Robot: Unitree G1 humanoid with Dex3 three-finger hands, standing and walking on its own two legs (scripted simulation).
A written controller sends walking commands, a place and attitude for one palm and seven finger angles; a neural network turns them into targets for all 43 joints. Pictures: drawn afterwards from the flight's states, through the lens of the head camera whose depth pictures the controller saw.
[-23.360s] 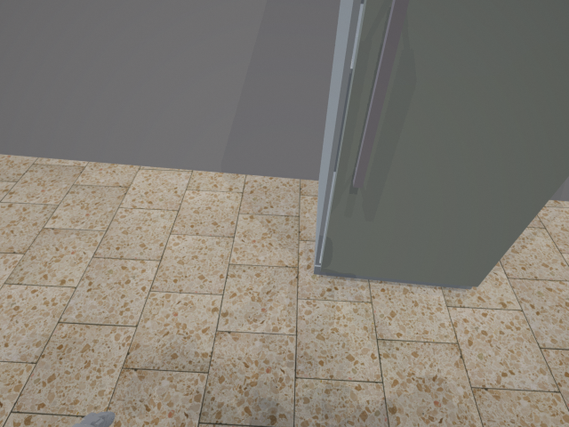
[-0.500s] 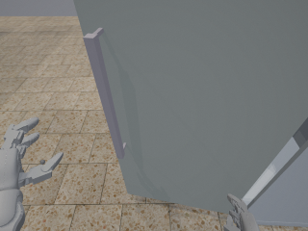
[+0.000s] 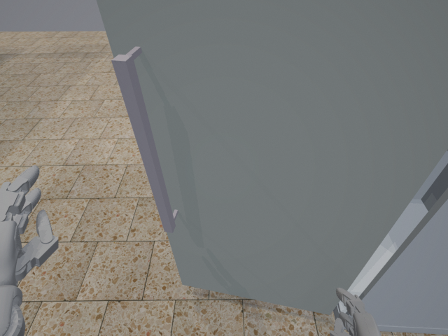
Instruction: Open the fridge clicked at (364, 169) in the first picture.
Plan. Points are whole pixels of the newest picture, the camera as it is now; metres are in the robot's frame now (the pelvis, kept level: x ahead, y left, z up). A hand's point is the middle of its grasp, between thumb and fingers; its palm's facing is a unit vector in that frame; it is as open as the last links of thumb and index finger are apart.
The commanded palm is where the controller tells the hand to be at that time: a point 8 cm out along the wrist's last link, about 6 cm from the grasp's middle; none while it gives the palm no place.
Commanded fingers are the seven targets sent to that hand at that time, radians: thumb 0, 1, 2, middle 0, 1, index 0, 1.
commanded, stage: draw the hand back to the body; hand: left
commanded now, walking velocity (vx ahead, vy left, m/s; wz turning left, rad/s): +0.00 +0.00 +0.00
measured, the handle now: (156, 160) +0.44 +0.22 +0.08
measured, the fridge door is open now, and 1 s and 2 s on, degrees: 81 81 81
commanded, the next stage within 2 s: step back with the hand held close in 0.04 s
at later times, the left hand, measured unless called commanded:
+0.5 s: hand (33, 258) +0.16 +0.28 +0.15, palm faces +0.36 -0.80 -0.48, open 7.4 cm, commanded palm +0.10 +0.32 +0.17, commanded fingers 0.00 0.90 0.90 -0.20 -0.30 -0.20 -0.30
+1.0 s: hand out of the picture +0.09 +0.30 +0.16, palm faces +0.49 -0.73 -0.47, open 7.4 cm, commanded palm +0.02 +0.34 +0.17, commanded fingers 0.00 0.90 0.90 -0.20 -0.30 -0.20 -0.30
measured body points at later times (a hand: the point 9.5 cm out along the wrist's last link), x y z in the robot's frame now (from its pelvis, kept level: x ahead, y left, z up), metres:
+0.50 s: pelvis -0.04 +0.02 +0.00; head -0.03 +0.03 +0.45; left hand +0.13 +0.32 +0.17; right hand +0.14 -0.22 -0.08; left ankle -0.02 +0.12 -0.74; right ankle -0.02 -0.11 -0.74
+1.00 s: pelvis -0.10 +0.03 -0.02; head -0.08 +0.05 +0.43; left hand +0.06 +0.34 +0.19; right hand +0.08 -0.20 -0.09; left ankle -0.02 +0.12 -0.74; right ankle -0.03 -0.11 -0.74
